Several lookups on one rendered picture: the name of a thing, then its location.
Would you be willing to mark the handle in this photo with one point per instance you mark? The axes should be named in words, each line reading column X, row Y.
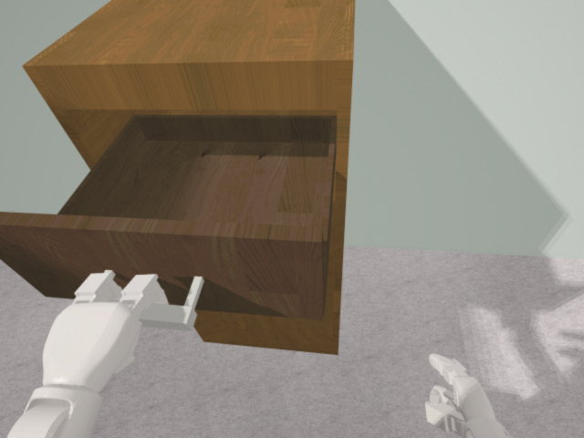
column 162, row 316

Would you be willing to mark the left robot hand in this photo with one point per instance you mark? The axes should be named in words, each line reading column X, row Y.
column 92, row 338

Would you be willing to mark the drawer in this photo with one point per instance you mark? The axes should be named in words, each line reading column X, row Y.
column 245, row 201

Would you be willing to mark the cabinet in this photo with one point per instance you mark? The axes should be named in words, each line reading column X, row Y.
column 213, row 57

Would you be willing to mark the robot right forearm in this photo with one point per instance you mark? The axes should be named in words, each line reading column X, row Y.
column 482, row 427

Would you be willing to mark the robot left forearm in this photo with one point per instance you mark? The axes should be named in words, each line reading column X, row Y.
column 58, row 411

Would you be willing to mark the right robot hand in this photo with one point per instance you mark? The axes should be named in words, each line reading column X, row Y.
column 450, row 411

